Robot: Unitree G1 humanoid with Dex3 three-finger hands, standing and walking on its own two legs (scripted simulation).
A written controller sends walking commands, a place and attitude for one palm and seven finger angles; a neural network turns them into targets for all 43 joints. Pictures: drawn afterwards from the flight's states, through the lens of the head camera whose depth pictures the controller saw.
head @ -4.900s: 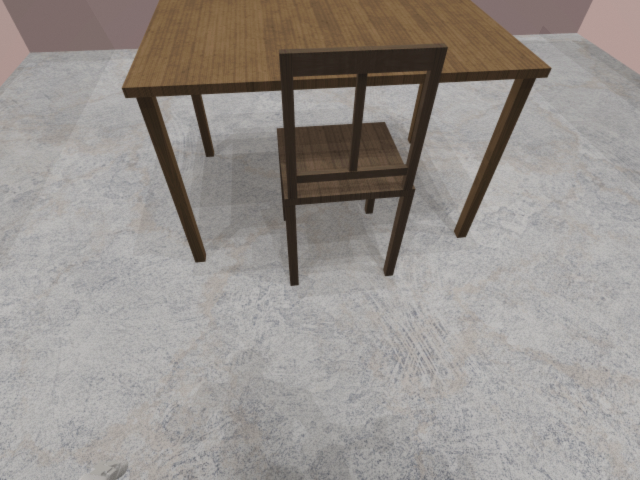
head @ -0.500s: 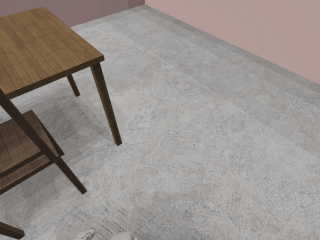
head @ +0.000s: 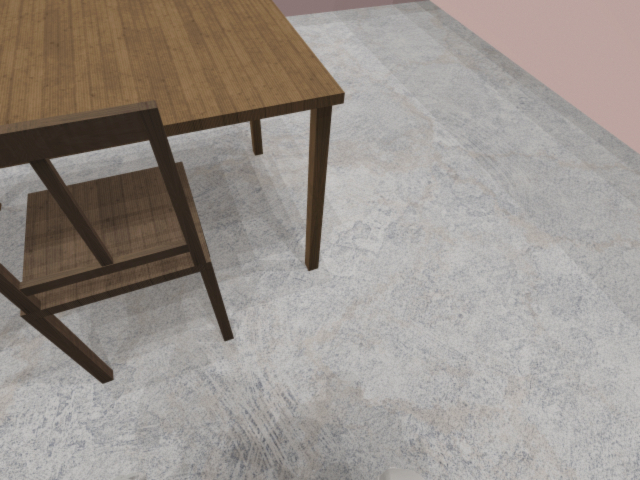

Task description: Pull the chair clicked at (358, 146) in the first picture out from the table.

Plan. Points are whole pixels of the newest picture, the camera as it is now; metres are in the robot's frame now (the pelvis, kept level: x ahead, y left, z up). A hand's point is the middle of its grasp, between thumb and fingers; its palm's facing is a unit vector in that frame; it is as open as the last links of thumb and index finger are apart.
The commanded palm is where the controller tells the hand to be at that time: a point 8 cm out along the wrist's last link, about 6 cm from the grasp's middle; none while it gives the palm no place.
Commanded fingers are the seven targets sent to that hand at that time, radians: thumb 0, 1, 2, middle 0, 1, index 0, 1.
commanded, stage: turn to face it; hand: left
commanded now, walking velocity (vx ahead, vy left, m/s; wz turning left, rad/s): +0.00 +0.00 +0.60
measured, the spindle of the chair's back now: (77, 217) +0.54 +0.48 -0.09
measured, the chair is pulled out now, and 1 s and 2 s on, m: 0.00 0.00 0.00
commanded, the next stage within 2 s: take the last steps up to it in 0.62 s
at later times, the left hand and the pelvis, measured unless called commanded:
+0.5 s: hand out of the picture -0.03 +0.15 -0.15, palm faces +0.32 -0.91 -0.27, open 7.4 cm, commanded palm none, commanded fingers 0.00 0.90 0.90 -0.20 -0.30 -0.20 -0.30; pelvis -0.03 -0.05 +0.00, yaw +19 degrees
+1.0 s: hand out of the picture -0.09 +0.20 -0.16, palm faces +0.44 -0.87 -0.22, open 7.4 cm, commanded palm none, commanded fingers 0.00 0.90 0.90 -0.20 -0.30 -0.20 -0.30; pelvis -0.04 +0.00 +0.00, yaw +25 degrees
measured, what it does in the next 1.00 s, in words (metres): steps on the spot, turning left: right foot, then left foot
